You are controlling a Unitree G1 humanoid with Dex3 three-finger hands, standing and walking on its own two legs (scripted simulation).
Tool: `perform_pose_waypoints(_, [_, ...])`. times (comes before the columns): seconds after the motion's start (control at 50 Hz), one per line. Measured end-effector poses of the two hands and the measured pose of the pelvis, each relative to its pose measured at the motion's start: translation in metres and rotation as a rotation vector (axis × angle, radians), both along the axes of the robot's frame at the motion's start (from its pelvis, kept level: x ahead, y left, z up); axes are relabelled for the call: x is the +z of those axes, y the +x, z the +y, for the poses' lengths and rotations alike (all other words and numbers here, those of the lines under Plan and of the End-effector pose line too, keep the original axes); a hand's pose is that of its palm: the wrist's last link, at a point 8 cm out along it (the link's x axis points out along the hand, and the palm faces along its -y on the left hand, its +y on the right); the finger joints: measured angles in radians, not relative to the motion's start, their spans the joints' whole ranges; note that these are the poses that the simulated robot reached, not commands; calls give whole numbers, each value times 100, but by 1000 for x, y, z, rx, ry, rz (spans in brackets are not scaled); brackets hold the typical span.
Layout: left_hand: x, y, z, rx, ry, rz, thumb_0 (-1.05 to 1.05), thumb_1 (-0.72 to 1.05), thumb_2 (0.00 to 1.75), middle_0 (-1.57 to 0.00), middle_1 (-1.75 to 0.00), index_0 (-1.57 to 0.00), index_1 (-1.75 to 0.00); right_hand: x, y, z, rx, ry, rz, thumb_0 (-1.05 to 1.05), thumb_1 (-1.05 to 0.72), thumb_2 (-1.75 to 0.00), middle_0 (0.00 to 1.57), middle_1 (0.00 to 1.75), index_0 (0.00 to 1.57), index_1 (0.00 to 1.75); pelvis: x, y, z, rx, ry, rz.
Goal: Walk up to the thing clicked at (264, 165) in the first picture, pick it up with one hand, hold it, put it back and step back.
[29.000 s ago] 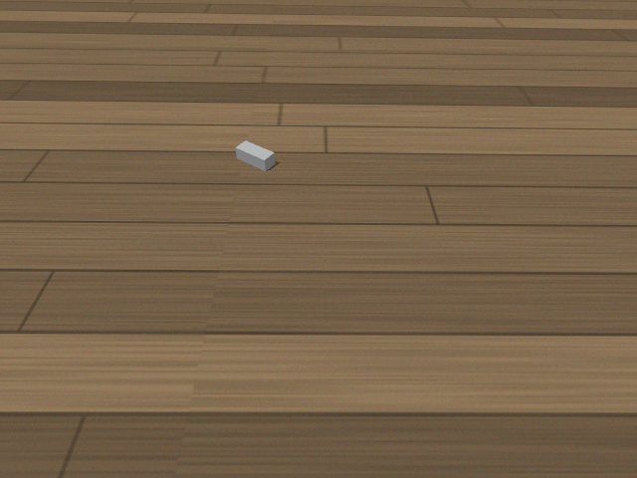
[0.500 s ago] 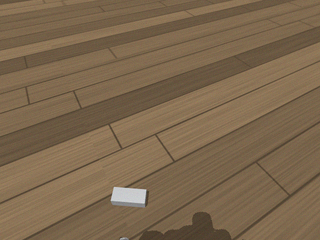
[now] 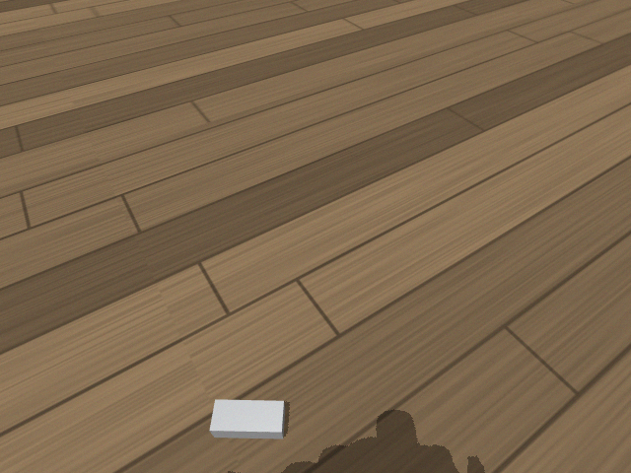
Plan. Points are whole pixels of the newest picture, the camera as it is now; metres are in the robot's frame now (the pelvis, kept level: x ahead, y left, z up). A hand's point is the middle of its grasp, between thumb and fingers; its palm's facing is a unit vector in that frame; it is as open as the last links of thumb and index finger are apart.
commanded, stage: walk up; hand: left
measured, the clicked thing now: (249, 419) +0.41 +0.19 -0.72
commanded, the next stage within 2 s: stand in 1.10 s
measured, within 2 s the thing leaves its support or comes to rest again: neither
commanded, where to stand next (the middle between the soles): +0.06 -0.03 m, yaw +0 degrees
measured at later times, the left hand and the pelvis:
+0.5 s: hand out of the picture +0.13 +0.24 -0.12, palm faces -0.01 -0.95 -0.30, open 7.4 cm; pelvis +0.02 -0.01 +0.02, yaw +0 degrees
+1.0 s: hand out of the picture +0.08 +0.25 -0.13, palm faces +0.05 -0.94 -0.32, open 7.4 cm; pelvis +0.03 -0.01 +0.03, yaw +2 degrees
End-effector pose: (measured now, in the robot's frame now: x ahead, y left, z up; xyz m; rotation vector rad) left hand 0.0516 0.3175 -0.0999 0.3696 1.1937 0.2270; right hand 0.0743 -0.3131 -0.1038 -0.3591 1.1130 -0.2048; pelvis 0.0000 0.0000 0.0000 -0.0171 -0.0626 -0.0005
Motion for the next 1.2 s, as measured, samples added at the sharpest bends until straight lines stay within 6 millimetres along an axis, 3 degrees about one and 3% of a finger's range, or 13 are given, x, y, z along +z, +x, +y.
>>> perform_pose_waypoints(0.14, [8,31,-21,-19,-26,-40,1,90,89,-20,-30,-21,-30,-12,5,10,-6,62,29,0,-90,-90,21,30,21,30,6,5,-4,-1,35,7])
perform_pose_waypoints(0.28, [11,66,-34,-35,-74,-100,1,90,89,-20,-30,-21,-30,-2,-4,12,-13,58,81,0,-90,-90,21,30,21,30,15,12,-6,1,34,10])
perform_pose_waypoints(0.4, [11,80,-38,-31,-100,-107,1,90,89,-20,-30,-21,-30,10,-9,3,-28,22,113,0,-90,-90,21,30,21,30,22,14,-6,4,25,12])
perform_pose_waypoints(0.58, [9,64,-30,9,-97,-41,1,90,89,-20,-30,-21,-30,18,3,-2,-26,-2,116,0,-90,-90,21,30,21,30,26,17,-6,10,19,15])
perform_pose_waypoints(0.86, [9,25,-23,88,-76,56,1,90,89,-20,-30,-20,-30,12,34,11,15,37,102,0,-90,-90,21,30,21,30,29,23,-6,23,15,21])
perform_pose_waypoints(1.02, [9,25,-24,101,-79,57,1,90,89,-20,-30,-20,-30,12,43,14,20,44,101,0,-90,-90,21,30,21,30,30,28,-6,29,15,24])
perform_pose_waypoints(1.2, [10,40,-27,66,-77,36,1,90,89,-20,-30,-21,-30,14,46,13,8,37,98,0,-90,-90,21,30,21,30,30,32,-6,25,16,22])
